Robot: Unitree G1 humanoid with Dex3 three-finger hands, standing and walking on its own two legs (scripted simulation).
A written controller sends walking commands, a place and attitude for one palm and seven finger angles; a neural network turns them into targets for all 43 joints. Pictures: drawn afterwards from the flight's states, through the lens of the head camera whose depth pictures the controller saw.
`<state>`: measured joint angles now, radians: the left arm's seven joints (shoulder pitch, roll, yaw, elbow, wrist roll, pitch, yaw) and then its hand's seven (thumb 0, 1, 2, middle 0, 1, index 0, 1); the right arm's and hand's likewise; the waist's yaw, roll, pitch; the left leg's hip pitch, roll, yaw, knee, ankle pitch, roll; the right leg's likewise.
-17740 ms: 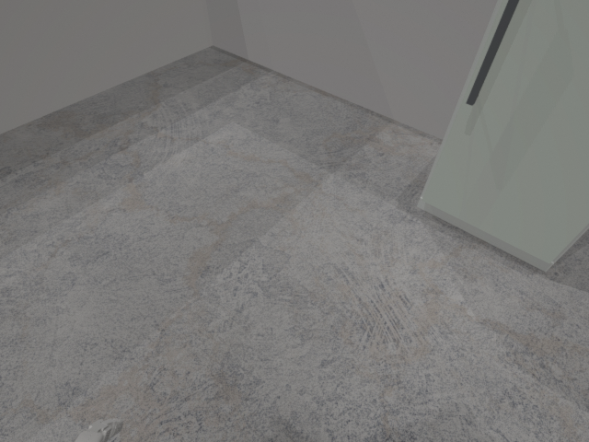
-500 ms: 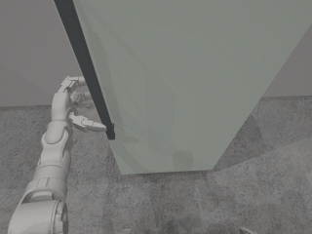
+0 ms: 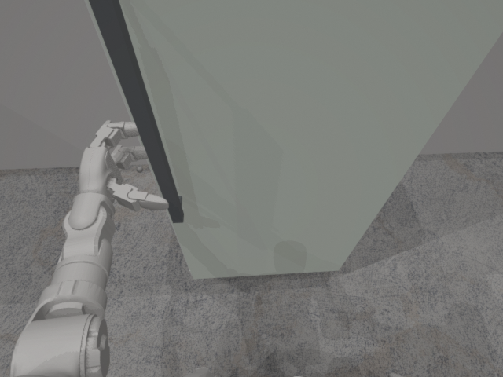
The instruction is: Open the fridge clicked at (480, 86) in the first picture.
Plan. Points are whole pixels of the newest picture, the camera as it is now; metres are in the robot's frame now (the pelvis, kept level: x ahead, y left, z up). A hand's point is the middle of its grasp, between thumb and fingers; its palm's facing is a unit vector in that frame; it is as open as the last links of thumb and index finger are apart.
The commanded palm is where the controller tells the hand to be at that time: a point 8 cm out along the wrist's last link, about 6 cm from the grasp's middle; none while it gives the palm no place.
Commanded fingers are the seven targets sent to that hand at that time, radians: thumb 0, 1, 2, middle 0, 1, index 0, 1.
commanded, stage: slide the fingers in behind the handle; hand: left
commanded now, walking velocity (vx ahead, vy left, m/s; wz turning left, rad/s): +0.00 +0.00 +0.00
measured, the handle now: (155, 136) +0.47 +0.16 +0.11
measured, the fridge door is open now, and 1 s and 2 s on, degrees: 0 0 0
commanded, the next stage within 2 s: grip the handle and tug to test in 1.50 s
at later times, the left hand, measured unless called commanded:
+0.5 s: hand (157, 170) +0.42 +0.16 +0.08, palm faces +0.03 -1.00 +0.01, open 14.0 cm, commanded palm +0.38 +0.21 +0.09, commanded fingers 0.00 -0.50 0.30 -0.30 -1.20 -0.30 -1.20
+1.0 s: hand (168, 175) +0.41 +0.14 +0.09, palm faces +0.06 -1.00 +0.00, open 14.2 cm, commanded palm +0.38 +0.19 +0.09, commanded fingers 0.00 -0.50 0.30 -0.30 -1.20 -0.30 -1.20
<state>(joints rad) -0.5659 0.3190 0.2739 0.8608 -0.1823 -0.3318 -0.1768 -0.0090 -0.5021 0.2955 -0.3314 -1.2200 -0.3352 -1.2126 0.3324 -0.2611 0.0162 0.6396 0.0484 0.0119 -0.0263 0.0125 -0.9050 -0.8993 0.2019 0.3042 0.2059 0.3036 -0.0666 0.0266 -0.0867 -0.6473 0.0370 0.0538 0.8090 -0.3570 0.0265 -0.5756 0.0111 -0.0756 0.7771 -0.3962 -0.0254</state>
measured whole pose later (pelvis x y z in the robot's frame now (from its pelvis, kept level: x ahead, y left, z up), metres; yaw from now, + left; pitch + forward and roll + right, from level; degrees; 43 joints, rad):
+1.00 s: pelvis +0.00 -0.01 +0.00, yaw +1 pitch +10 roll -1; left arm -0.48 0.19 0.15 0.70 -0.16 -0.31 -0.03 -0.01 -0.50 0.30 -0.30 -1.20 -0.26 -1.19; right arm 0.30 -0.25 0.00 0.65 0.04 -0.01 -0.01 0.01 -0.91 -0.90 0.20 0.30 0.21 0.30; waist -0.05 0.04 -0.08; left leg -0.61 0.03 0.05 0.80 -0.36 0.02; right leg -0.54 0.01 -0.08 0.78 -0.41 -0.03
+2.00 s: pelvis +0.01 +0.00 +0.00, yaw +0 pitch +10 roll -1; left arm -0.47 0.19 0.15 0.69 -0.14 -0.31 -0.02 0.00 0.04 0.53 -0.36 -1.28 -0.33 -1.27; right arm 0.31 -0.25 0.00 0.64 0.03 -0.01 0.00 0.01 -0.91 -0.90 0.20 0.30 0.21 0.30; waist -0.05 0.03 -0.09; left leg -0.60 0.03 0.06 0.80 -0.37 0.02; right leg -0.53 0.01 -0.06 0.77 -0.41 -0.02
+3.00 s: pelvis +0.03 +0.00 +0.01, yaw -2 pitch +10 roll -1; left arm -0.29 0.19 0.15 0.45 -0.17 -0.23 -0.03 0.02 0.75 0.77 -0.31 -1.38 -0.31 -1.37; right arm 0.30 -0.25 0.00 0.58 0.03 0.01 0.02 0.01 -0.91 -0.90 0.20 0.30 0.21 0.30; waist -0.05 0.03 -0.10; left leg -0.54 0.04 0.08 0.75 -0.39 0.02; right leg -0.48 0.02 -0.04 0.73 -0.42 -0.02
